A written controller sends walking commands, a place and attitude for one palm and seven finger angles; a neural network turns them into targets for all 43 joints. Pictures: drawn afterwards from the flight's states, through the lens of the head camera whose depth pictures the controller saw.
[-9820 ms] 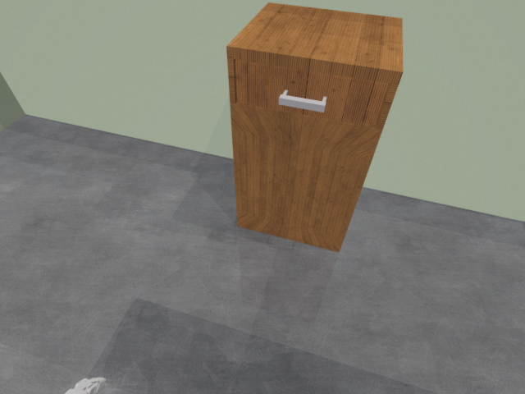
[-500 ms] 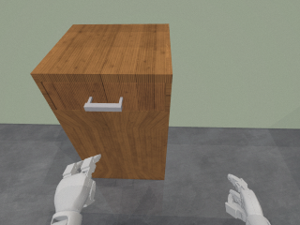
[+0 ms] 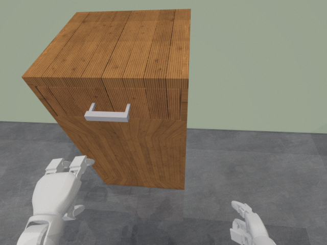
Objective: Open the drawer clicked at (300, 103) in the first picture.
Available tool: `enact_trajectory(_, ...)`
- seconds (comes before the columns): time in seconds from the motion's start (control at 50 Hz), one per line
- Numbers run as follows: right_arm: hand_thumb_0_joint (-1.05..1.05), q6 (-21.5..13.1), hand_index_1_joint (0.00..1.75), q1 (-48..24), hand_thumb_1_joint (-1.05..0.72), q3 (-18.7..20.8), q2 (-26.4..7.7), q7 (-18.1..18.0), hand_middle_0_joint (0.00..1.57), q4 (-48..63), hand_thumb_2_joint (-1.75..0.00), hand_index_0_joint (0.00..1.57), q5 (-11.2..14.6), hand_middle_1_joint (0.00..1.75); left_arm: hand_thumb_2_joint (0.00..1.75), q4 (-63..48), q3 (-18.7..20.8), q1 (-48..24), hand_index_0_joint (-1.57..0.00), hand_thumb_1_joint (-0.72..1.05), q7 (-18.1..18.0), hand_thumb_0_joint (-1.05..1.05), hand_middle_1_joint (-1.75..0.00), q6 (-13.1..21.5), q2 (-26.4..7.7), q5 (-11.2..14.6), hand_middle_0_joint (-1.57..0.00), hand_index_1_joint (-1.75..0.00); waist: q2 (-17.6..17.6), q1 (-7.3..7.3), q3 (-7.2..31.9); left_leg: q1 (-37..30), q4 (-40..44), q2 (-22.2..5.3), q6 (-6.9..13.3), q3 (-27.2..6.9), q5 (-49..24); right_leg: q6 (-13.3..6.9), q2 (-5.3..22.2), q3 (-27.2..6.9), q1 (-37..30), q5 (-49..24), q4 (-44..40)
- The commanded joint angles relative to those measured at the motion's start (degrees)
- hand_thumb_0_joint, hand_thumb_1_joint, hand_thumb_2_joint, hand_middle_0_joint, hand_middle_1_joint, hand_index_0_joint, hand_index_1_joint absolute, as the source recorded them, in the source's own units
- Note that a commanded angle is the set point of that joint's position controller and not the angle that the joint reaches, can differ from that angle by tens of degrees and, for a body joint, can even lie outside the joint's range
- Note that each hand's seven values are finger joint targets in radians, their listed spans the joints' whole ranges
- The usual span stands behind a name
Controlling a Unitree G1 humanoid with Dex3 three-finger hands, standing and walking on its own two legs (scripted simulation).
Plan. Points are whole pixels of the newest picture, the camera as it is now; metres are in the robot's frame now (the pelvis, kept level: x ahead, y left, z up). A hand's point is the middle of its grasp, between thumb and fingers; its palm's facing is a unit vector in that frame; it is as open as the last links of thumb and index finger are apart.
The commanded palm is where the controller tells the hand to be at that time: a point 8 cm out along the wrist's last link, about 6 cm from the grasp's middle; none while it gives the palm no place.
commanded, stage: raise the hand with hooked fingers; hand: left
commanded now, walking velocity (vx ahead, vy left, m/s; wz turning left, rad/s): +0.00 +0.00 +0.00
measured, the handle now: (108, 111) +0.48 +0.24 +0.01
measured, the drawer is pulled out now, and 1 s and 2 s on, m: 0.00 0.00 0.00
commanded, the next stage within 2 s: move the hooked fingers above the handle in 1.02 s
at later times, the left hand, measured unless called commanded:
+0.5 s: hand (52, 149) +0.28 +0.28 +0.11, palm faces +0.11 -0.09 -0.99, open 13.7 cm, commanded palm +0.25 +0.29 +0.16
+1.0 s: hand (40, 151) +0.27 +0.30 +0.12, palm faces +0.09 -0.09 -0.99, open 13.8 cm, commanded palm +0.24 +0.30 +0.18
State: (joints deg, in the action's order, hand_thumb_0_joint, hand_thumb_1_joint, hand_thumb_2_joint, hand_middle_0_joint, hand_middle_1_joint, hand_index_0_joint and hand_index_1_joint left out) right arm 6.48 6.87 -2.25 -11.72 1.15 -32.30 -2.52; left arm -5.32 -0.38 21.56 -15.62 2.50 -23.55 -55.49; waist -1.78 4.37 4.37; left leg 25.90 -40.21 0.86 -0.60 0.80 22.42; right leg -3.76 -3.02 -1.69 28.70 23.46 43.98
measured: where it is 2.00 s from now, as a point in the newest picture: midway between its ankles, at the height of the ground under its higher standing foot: outside the picture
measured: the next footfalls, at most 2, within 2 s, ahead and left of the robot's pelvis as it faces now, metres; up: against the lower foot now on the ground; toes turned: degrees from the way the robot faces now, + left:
none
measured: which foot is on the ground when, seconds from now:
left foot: down 0.00-1.00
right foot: down 0.00-1.00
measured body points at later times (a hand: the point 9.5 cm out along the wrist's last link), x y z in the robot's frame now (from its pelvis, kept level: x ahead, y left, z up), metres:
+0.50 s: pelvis -0.01 +0.05 +0.02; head -0.01 +0.02 +0.47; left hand +0.27 +0.29 +0.16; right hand +0.20 -0.16 -0.07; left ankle -0.03 +0.14 -0.71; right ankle -0.02 -0.07 -0.71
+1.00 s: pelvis -0.03 +0.06 +0.02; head -0.01 +0.04 +0.47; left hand +0.26 +0.30 +0.17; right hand +0.14 -0.17 -0.09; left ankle -0.03 +0.14 -0.71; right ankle -0.02 -0.07 -0.71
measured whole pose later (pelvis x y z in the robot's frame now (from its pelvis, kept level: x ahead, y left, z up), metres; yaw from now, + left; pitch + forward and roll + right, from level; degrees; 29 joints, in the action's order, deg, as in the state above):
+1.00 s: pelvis -0.03 +0.06 +0.02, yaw +1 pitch +1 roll +0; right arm 7.1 10.8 1.0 -14.2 -0.7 -36.6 0.3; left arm 0.5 -2.1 -4.4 -4.1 4.5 -29.1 -52.5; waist -3.5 4.8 -1.0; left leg 14.4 -27.6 4.4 3.1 -1.7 13.9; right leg 0.4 0.2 -1.9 14.9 13.7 27.7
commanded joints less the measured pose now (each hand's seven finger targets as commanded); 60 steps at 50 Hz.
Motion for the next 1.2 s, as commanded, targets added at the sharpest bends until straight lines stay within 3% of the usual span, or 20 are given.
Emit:
enact_trajectory(0.0,0.00,-3.34,0.30,-7.84,-0.90,3.74,-6.83,-1.89,0.20,8.97,-0.90,0.20,-0.42,0.30,0.45,-14.95,10.42,-5.57,-0.27,-0.15,-3.90,0.00,-0.98,1.47,-12.27,0.91,-0.27,-0.98,3.48,0.76,14.25,0.28,2.52,2.90,2.70,-1.23,-17.41,3.17,5.10,-9.16,-19.67,-42.16,-6.79)
enact_trajectory(0.04,0.00,-3.99,0.30,-7.32,-0.90,4.46,-6.88,-2.20,0.20,8.31,-0.90,0.20,-0.52,0.30,0.43,-15.47,10.96,-8.38,-0.28,-0.20,-5.27,0.00,-1.00,3.22,-12.39,0.93,-0.28,-1.00,1.65,0.15,14.71,-1.66,2.62,3.07,2.99,-1.52,-17.81,2.58,4.41,-8.08,-17.62,-37.85,-7.40)
enact_trajectory(0.06,0.00,-4.30,0.30,-7.28,-0.90,4.76,-6.91,-2.26,0.20,8.15,-0.90,0.20,-0.47,0.30,0.42,-15.79,11.55,-9.81,-0.28,-0.22,-6.08,0.00,-1.02,3.60,-12.70,0.91,-0.28,-1.02,2.87,-0.12,14.63,-1.96,2.38,3.12,3.12,-1.74,-18.30,2.45,4.07,-7.66,-16.90,-36.58,-7.44)
enact_trajectory(0.14,0.00,-4.18,0.30,-6.22,-0.90,6.41,-7.49,-1.79,0.20,6.93,-0.90,0.20,0.42,0.30,0.38,-11.68,9.53,-10.50,-0.29,-0.31,-6.56,0.00,-1.08,1.30,-10.61,1.18,-0.29,-1.08,2.36,-0.40,15.43,-4.20,3.25,3.06,2.89,-0.95,-21.41,2.33,3.81,-5.08,-16.15,-37.09,-7.33)
enact_trajectory(0.2,0.00,-3.09,0.30,-6.86,-0.90,6.55,-7.97,-1.55,0.20,6.90,-0.90,0.20,1.61,0.30,0.35,-10.50,6.64,-13.65,-0.29,-0.38,-4.11,0.00,-1.12,-3.44,-9.82,1.58,-0.29,-1.12,1.71,-0.35,14.11,-6.49,5.11,2.46,2.73,-0.71,-23.73,1.84,3.21,-2.76,-16.11,-33.91,-8.20)
enact_trajectory(0.26,0.00,-2.02,0.30,-7.76,-0.90,6.16,-8.51,-1.92,0.20,7.60,-0.90,0.20,2.36,0.30,0.32,-10.25,6.06,-18.43,-0.30,-0.45,-0.44,0.00,-1.17,-7.19,-11.85,1.73,-0.30,-1.17,3.28,-0.24,13.08,-8.55,7.12,1.85,2.80,-0.85,-25.32,1.87,2.81,-1.84,-17.38,-31.69,-9.72)
enact_trajectory(0.32,0.00,-1.08,0.30,-7.73,-0.90,5.21,-8.22,-2.40,0.20,7.93,-0.90,0.20,2.66,0.30,0.30,-9.92,4.32,-25.52,-0.30,-0.50,3.22,0.00,-1.20,-8.88,-12.88,1.44,-0.30,-1.20,2.22,-0.54,10.46,-10.80,9.55,1.27,2.76,-1.11,-24.63,1.87,2.72,-0.05,-16.72,-26.15,-11.54)
enact_trajectory(0.4,0.00,-0.43,0.30,-7.38,-0.90,4.20,-7.68,-2.86,0.20,7.58,-0.90,0.20,2.71,0.30,0.30,-9.13,4.59,-33.78,-0.30,-0.50,6.32,0.00,-1.20,-8.45,-15.07,0.79,-0.30,-1.20,-1.94,-0.58,9.31,-14.57,11.71,0.51,2.22,-2.14,-26.57,1.20,2.19,1.07,-16.51,-22.07,-13.44)
enact_trajectory(0.5,0.00,-0.11,0.30,-6.39,-0.90,3.46,-7.57,-3.01,0.20,6.94,-0.90,0.20,3.05,0.30,0.30,-3.88,4.19,-41.03,-0.30,-0.50,9.90,0.00,-1.20,-8.00,-15.88,1.52,-0.30,-1.20,-1.49,-0.86,6.82,-15.35,14.50,0.17,1.54,-2.75,-25.43,0.89,1.74,2.26,-17.46,-19.22,-15.84)
enact_trajectory(0.6,0.00,-0.32,0.30,-5.48,-0.90,3.37,-7.99,-3.05,0.20,6.67,-0.90,0.20,3.09,0.30,0.30,-2.20,2.95,-47.86,-0.30,-0.50,13.53,0.00,-1.20,-6.56,-16.35,2.57,-0.30,-1.20,-1.91,-1.35,8.27,-17.21,16.15,-0.07,1.26,-3.44,-24.93,0.88,1.60,2.72,-18.19,-17.27,-17.53)
enact_trajectory(0.68,0.00,-0.63,0.30,-4.56,-0.90,3.48,-8.15,-2.33,0.20,7.06,-0.90,0.20,3.10,0.30,0.30,-0.03,1.84,-41.47,-0.30,-0.50,16.08,0.00,-1.20,-4.60,-13.89,3.66,-0.30,-1.20,-0.82,-0.53,7.17,-16.52,17.10,-0.26,1.18,-3.56,-24.05,0.89,1.58,3.12,-18.52,-15.82,-18.39)
enact_trajectory(0.74,0.00,-0.84,0.30,-4.25,-0.90,3.74,-8.62,-2.05,0.20,7.41,-0.90,0.20,2.85,0.30,0.30,-2.04,3.65,-40.48,-0.30,-0.50,16.19,0.00,-1.20,-2.32,-15.23,4.09,-0.30,-1.20,0.37,0.03,6.71,-15.55,17.80,-0.34,1.27,-3.79,-23.47,0.86,1.45,3.13,-18.97,-15.85,-18.73)
enact_trajectory(0.8,0.00,-1.56,0.30,-4.25,-0.90,4.20,-8.59,-2.01,0.20,7.30,-0.90,0.20,2.37,0.30,0.30,-7.60,6.93,-43.52,-0.30,-0.50,13.77,0.00,-1.20,0.86,-18.44,3.42,-0.30,-1.20,-2.53,0.82,10.38,-16.89,17.77,-0.15,0.93,-4.50,-24.14,0.73,1.39,2.69,-20.10,-15.74,-18.30)
enact_trajectory(0.88,0.00,-2.47,0.30,-3.61,-0.90,4.62,-8.22,-2.13,0.20,5.87,-0.90,0.20,2.39,0.30,0.30,-8.78,8.76,-44.52,-0.30,-0.50,9.34,0.00,-1.20,2.96,-18.93,3.24,-0.30,-1.20,-4.77,0.97,11.37,-17.42,17.38,0.22,0.29,-4.92,-25.20,0.55,1.26,2.77,-19.05,-15.92,-18.06)
enact_trajectory(0.96,0.00,-2.55,0.30,-3.60,-0.90,5.14,-8.56,-2.11,0.20,4.51,-0.90,0.20,3.29,0.30,0.30,-3.25,8.10,-43.38,-0.30,-0.50,7.40,0.00,-1.20,0.78,-17.24,3.44,-0.30,-1.20,-2.56,0.33,8.12,-15.37,18.05,0.46,0.41,-3.98,-20.94,0.73,0.91,2.86,-17.12,-14.03,-18.67)
enact_trajectory(1.08,0.00,-1.89,0.30,-4.62,-0.90,4.83,-8.82,-2.16,0.20,5.32,-0.90,0.20,3.51,0.30,0.30,-1.61,2.05,-41.45,-0.30,-0.50,10.16,0.00,-1.20,-3.43,-13.53,3.51,-0.30,-1.20,-0.57,-0.53,8.85,-15.10,17.99,0.99,1.48,-2.55,-18.35,1.17,1.64,2.34,-18.78,-13.31,-19.49)
enact_trajectory(1.12,0.00,-1.69,0.30,-4.65,-0.90,4.69,-9.19,-2.53,0.20,5.41,-0.90,0.20,3.36,0.30,0.30,-1.36,2.67,-42.13,-0.30,-0.50,11.27,0.00,-1.20,-3.49,-14.98,3.54,-0.30,-1.20,1.52,-0.78,7.94,-14.41,18.18,0.97,1.87,-2.38,-17.94,1.30,1.67,2.25,-19.10,-13.55,-19.94)
enact_trajectory(1.18,0.00,-1.93,0.30,-4.70,-0.90,4.31,-8.96,-3.08,0.20,5.49,-0.90,0.20,3.12,0.30,0.30,-1.08,2.66,-46.23,-0.30,-0.50,12.07,0.00,-1.20,-2.05,-15.71,2.93,-0.30,-1.20,1.70,-0.87,7.80,-14.25,17.66,1.32,2.38,-1.92,-17.17,1.42,1.79,1.93,-18.69,-12.96,-20.11)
